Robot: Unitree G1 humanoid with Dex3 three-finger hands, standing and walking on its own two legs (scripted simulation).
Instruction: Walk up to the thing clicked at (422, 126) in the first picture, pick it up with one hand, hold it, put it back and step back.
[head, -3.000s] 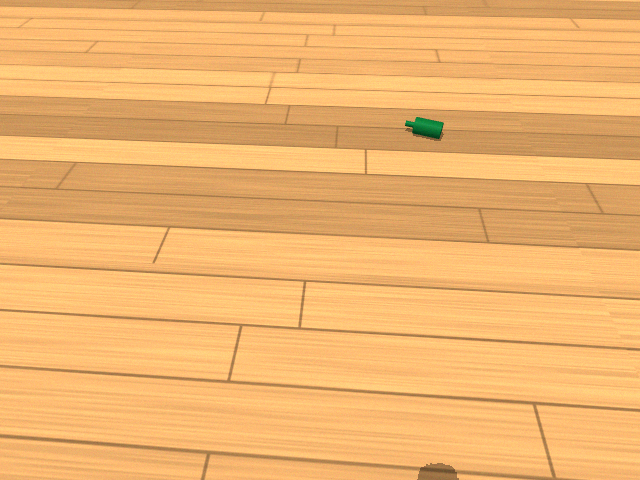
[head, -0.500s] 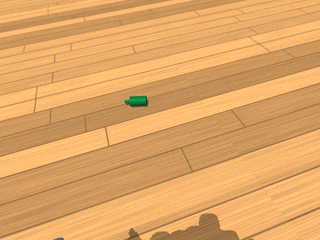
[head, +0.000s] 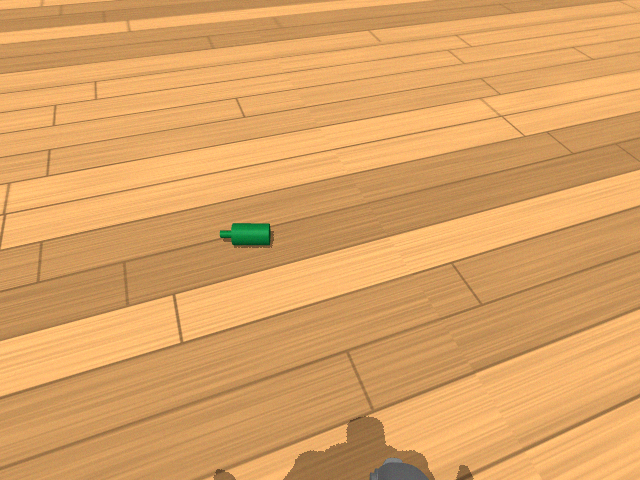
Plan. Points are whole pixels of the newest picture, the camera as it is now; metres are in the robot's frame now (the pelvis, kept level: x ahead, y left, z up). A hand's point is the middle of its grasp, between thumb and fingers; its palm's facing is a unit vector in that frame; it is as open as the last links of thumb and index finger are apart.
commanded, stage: walk up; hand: left
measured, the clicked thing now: (245, 234) +1.12 +0.27 -0.73
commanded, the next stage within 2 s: none
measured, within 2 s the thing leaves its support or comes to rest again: neither
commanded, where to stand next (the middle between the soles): +0.70 +0.01 m, yaw +1 degrees
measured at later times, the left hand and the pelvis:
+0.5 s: hand (145, 417) +0.25 +0.26 -0.13, palm faces +0.03 -0.93 -0.38, open 7.4 cm; pelvis +0.21 -0.02 +0.00, yaw +2 degrees
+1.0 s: hand (163, 291) +0.46 +0.28 -0.14, palm faces -0.05 -0.93 -0.36, open 7.4 cm; pelvis +0.40 +0.01 -0.01, yaw +1 degrees
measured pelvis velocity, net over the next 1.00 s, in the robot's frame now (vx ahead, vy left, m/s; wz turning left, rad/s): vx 0.40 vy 0.01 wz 0.02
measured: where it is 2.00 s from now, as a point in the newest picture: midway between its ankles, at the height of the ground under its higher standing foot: (308, 353)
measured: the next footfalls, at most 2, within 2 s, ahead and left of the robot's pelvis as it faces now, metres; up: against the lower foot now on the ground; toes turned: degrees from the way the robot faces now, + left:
right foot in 0.18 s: +0.25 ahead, -0.15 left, +0.00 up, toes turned -4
left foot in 0.58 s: +0.39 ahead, +0.13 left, +0.00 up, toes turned +9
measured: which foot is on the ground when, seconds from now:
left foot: down 0.00-0.20, up 0.22-0.56, down 0.58-1.00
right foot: up 0.00-0.16, down 0.18-0.62, up 0.64-1.00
